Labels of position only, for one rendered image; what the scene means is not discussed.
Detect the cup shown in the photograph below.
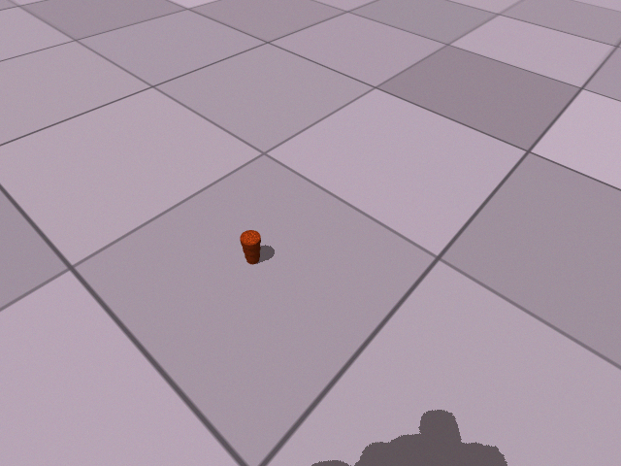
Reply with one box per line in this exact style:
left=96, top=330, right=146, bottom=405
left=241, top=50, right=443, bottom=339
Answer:
left=240, top=230, right=261, bottom=264

